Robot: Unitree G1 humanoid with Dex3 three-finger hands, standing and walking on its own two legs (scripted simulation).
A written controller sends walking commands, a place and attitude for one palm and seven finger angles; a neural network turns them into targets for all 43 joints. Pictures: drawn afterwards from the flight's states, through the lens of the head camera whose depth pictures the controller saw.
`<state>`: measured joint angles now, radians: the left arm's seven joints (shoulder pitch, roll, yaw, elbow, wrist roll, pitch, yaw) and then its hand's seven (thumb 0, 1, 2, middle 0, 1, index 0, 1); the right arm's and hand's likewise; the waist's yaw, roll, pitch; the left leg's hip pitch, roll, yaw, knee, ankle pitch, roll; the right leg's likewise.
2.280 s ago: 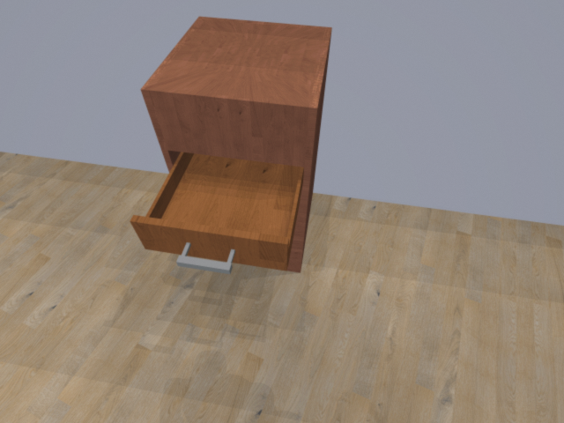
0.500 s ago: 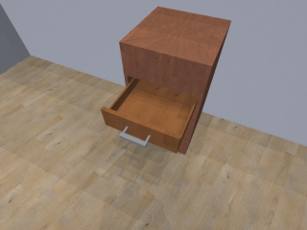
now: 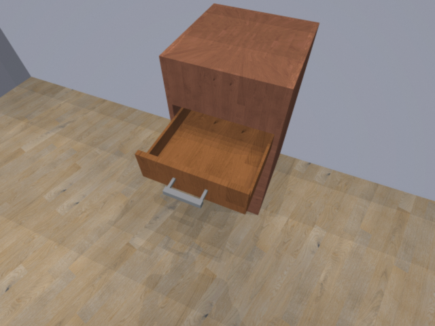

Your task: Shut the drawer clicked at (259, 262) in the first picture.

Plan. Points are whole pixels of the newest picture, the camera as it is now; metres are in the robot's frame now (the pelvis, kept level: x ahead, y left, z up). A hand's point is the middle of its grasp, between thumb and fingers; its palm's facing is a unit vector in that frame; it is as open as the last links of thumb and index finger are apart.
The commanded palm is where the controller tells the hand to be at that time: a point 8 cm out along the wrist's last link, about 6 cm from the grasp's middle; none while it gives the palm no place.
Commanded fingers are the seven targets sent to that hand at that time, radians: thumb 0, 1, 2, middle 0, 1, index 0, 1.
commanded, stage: turn to face it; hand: left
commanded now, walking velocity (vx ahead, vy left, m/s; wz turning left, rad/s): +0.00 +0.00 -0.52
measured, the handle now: (185, 192) +0.51 +0.14 -0.25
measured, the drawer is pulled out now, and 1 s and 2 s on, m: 0.26 0.26 0.26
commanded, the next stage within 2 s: take the last steps up to it in 0.62 s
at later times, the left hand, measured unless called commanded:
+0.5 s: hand out of the picture +0.08 +0.19 -0.17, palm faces -0.11 -0.96 -0.27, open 7.3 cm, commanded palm none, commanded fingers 0.00 0.90 0.90 -0.20 -0.30 -0.20 -0.30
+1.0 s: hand out of the picture +0.09 +0.15 -0.17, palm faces -0.24 -0.95 -0.22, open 7.3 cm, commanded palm none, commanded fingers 0.00 0.90 0.90 -0.20 -0.30 -0.20 -0.30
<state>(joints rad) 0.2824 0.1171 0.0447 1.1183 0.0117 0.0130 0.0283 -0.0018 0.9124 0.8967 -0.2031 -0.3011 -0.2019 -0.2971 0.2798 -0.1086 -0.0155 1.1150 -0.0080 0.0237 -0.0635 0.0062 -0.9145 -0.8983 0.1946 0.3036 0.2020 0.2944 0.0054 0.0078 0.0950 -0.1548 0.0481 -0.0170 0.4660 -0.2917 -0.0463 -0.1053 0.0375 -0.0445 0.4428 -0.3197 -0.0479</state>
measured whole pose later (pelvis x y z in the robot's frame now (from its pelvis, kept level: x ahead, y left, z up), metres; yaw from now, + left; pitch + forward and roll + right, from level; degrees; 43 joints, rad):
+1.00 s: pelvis +0.01 -0.02 +0.00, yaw -17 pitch -1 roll +1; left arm 0.23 0.15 0.06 1.02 0.03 -0.01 0.01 0.00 0.91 0.90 -0.20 -0.30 -0.20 -0.30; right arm 0.24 -0.19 -0.05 1.03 -0.01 0.03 -0.02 0.01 -0.91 -0.90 0.19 0.30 0.20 0.29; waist 0.00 0.02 0.13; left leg -0.32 0.02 0.03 0.72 -0.44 -0.02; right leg -0.15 0.03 0.00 0.48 -0.31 -0.05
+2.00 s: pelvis +0.05 -0.01 -0.01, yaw -16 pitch -3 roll -1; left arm 0.32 0.19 0.01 0.98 0.03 0.02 0.04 0.00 0.91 0.90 -0.20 -0.30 -0.20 -0.30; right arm 0.22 -0.16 0.00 0.91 -0.02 0.03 -0.01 0.01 -0.91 -0.90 0.19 0.30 0.20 0.29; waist 0.01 0.00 0.01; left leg -0.33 -0.01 0.02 0.63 -0.25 0.05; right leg -0.19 0.01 -0.05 0.60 -0.36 -0.01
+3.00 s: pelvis +0.02 +0.00 +0.00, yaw -15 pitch -1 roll -1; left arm 0.42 0.10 0.01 1.10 0.03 -0.01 0.04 0.00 0.91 0.90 -0.20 -0.30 -0.20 -0.30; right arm 0.35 -0.10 -0.01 1.10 -0.02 0.02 -0.02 0.01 -0.91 -0.90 0.19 0.30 0.20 0.29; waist 0.00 -0.01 -0.02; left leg -0.36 -0.03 0.00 0.49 -0.16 0.04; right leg -0.25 0.02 -0.04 0.52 -0.27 -0.02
